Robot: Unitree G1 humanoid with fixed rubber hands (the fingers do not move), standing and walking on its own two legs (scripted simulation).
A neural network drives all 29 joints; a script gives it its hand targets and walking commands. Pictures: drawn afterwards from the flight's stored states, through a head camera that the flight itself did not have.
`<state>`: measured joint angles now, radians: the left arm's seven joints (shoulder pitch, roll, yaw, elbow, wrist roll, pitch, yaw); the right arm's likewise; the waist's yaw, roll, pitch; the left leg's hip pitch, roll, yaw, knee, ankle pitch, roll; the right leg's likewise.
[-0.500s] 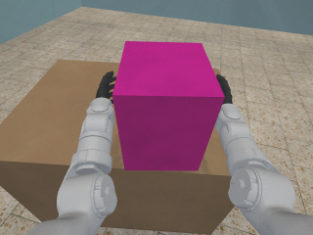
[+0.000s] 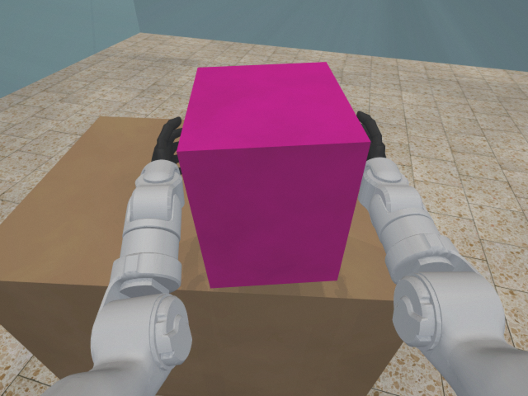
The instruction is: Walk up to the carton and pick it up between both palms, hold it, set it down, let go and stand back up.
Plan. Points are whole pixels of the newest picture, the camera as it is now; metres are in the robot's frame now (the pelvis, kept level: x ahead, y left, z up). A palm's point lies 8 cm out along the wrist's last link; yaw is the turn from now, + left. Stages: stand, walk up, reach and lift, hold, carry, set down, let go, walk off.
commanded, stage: reach and lift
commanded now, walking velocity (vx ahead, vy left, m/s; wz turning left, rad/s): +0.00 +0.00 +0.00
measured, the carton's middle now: (268, 175) +0.45 -0.01 +0.14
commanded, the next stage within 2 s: hold in 1.46 s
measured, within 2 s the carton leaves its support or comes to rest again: neither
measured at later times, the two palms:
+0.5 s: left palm (153, 155) +0.39 +0.16 +0.22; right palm (372, 145) +0.39 -0.15 +0.23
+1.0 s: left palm (151, 146) +0.38 +0.16 +0.24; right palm (380, 129) +0.39 -0.15 +0.26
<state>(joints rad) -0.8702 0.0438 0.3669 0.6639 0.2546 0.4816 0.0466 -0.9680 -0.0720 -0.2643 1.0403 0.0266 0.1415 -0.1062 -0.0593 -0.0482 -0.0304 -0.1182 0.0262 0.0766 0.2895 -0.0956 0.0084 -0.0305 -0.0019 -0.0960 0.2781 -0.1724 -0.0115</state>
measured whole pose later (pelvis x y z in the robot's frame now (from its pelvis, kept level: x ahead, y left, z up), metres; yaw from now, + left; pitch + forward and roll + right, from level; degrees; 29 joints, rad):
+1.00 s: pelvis +0.00 +0.01 +0.00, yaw +0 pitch -3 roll -1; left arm -0.85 0.06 0.33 0.37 0.20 0.82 0.06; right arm -1.04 -0.18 0.01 0.86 0.33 0.47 -0.19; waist -0.08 -0.01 -0.11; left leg -0.16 0.03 0.07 0.33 -0.12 0.01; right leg -0.05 0.00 -0.09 0.28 -0.17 -0.01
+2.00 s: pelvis +0.00 +0.00 +0.00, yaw +0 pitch -2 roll -1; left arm -0.91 0.09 0.36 0.36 0.18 0.93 0.03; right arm -1.14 -0.22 0.06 0.83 0.42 0.64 -0.26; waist -0.08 0.02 -0.17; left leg -0.19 0.05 0.06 0.36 -0.13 0.00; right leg -0.08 0.02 -0.10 0.29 -0.18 -0.02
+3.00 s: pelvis +0.00 +0.00 +0.00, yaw +1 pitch -2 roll -1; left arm -0.93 0.10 0.34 0.40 0.17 0.93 0.04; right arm -1.16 -0.23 0.05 0.86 0.42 0.66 -0.26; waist -0.08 0.02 -0.19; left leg -0.21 0.04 0.05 0.38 -0.13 0.00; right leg -0.08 0.02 -0.11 0.29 -0.17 -0.02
